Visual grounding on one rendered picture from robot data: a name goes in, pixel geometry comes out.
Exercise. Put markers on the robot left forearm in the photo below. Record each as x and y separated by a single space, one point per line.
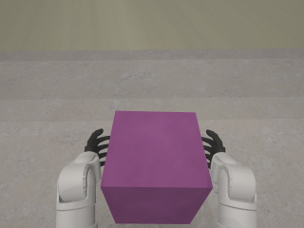
76 192

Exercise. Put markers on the robot right forearm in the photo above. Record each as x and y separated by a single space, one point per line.
237 192

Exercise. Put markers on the carton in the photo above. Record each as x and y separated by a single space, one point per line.
155 169

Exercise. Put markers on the robot left hand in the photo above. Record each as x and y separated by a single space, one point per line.
92 144

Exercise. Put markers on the robot right hand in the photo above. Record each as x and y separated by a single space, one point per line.
216 143

